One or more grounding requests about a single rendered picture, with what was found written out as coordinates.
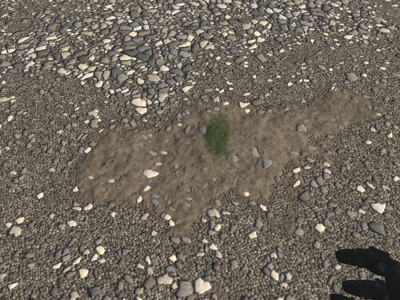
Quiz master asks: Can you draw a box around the robot right hand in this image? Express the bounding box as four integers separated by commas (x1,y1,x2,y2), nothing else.
330,246,400,300

